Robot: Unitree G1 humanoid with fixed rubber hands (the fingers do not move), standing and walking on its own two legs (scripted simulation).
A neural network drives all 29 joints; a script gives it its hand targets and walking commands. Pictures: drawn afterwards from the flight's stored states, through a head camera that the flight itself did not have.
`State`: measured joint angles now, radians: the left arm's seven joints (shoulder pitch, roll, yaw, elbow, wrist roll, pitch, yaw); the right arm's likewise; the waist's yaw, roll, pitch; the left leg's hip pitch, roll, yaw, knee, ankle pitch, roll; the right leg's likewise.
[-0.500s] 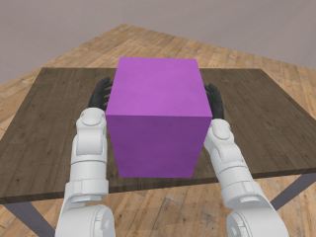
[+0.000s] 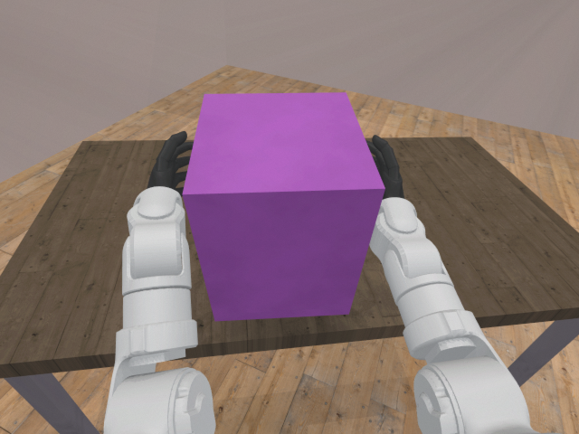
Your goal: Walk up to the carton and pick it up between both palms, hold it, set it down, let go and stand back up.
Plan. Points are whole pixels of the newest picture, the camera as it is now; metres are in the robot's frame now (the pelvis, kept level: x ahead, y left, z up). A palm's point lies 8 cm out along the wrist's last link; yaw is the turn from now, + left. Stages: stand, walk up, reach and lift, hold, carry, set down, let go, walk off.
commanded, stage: reach and lift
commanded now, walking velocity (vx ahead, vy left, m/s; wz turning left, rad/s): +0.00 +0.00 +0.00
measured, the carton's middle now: (279, 208) +0.39 -0.01 +0.15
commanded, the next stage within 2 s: hold in 0.90 s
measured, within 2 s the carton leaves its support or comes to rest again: neither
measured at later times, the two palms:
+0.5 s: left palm (163, 181) +0.38 +0.14 +0.21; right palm (386, 181) +0.37 -0.15 +0.21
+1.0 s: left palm (159, 170) +0.37 +0.14 +0.23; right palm (391, 165) +0.37 -0.15 +0.24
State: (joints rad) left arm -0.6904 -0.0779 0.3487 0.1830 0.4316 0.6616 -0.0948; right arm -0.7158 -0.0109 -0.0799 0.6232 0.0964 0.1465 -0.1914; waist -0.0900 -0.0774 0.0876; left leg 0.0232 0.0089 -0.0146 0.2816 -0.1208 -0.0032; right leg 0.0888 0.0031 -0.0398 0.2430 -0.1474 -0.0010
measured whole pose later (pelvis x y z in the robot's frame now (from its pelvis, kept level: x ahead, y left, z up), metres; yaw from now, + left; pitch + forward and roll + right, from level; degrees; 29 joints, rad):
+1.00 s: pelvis +0.01 +0.00 +0.00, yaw +0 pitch -11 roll -1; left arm -0.75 -0.06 0.37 0.16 0.42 0.77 -0.09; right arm -0.83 -0.06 -0.04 0.64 0.19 0.27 -0.20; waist -0.10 -0.07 0.04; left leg 0.02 0.01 -0.01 0.31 -0.14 -0.01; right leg 0.10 0.01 -0.04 0.25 -0.16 0.00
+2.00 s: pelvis +0.01 +0.00 +0.00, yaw +0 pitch -10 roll +0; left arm -0.75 -0.03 0.37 0.12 0.41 0.86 -0.11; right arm -0.87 -0.07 0.00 0.60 0.26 0.40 -0.24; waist -0.10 -0.06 -0.01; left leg 0.02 0.02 -0.01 0.31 -0.15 -0.01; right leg 0.09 0.01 -0.04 0.26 -0.17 -0.01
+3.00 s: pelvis +0.01 -0.01 +0.00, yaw +0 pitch -10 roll +0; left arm -0.77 -0.03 0.38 0.14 0.42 0.86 -0.12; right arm -0.88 -0.07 -0.01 0.61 0.26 0.42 -0.25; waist -0.10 -0.05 -0.02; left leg 0.02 0.02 -0.01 0.30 -0.15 -0.01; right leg 0.08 0.01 -0.04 0.26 -0.17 -0.01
